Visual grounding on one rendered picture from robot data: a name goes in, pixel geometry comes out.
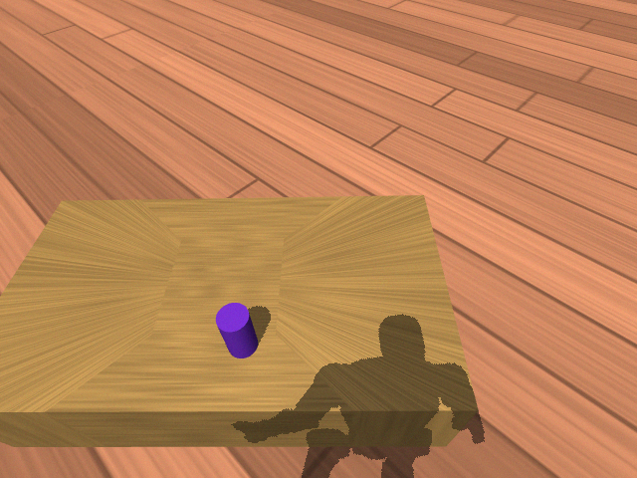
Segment can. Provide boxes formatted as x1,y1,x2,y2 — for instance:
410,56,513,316
216,303,258,359

